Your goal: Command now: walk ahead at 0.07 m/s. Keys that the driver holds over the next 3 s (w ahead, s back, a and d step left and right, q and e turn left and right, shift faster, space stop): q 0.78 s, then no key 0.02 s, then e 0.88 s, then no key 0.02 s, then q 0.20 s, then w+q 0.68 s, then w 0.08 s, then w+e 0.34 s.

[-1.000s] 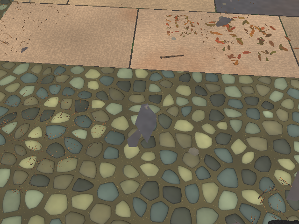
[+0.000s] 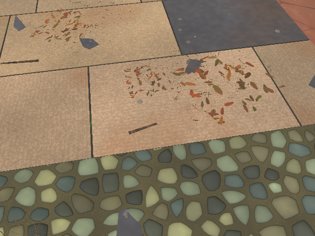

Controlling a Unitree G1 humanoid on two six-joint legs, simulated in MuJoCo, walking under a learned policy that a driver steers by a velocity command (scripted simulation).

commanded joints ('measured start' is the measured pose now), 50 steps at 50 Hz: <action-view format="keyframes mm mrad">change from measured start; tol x16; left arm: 1 197 22 -8 -6 38 -35 -8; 50 -45 97 21 -51 19 -19 -16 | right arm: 1 -39 -162 -35 -89 -29 -22 -4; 24 -93 -58 -60 -192 49 89 38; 31 142 -336 -141 -187 -1 81 5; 50 31 -71 -33 -75 -15 52 -4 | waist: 1 93 96 -174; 11 11 121 -140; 17 -8 -221 -62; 28 -15 -173 -73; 31 -50 281 -237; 34 -43 17 -120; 50 -41 18 -30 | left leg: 1 372 243 -243 -62 681 183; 6 196 189 -378 -155 -6 215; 13 163 82 -288 -35 167 169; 18 -216 -27 -12 449 -482 22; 22 -265 31 37 440 -360 -32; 29 247 -67 171 -52 -41 63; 31 579 386 -545 -117 667 396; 35 300 228 -305 -180 174 275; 50 72 72 -164 -106 -325 111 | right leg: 1 -69 -97 23 92 -37 7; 12 48 -97 -103 -21 62 20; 18 204 -542 182 -162 726 -238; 28 174 -374 -201 14 783 -91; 30 -121 -264 -283 363 398 44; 31 -392 -91 -213 649 -387 107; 33 -397 -143 -52 759 -319 102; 50 87 -228 -30 -115 277 37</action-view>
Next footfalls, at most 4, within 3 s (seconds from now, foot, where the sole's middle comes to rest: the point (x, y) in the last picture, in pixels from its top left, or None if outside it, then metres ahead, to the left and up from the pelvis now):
0.60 left None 0.09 0.17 -0.77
1.00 right None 0.15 -0.06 -0.77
1.54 right None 0.12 -0.09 -0.77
1.98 left None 0.09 0.13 -0.77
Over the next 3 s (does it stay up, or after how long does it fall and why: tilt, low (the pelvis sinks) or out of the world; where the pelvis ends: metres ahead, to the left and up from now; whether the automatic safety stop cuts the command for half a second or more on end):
stays up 0.47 0.16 0.01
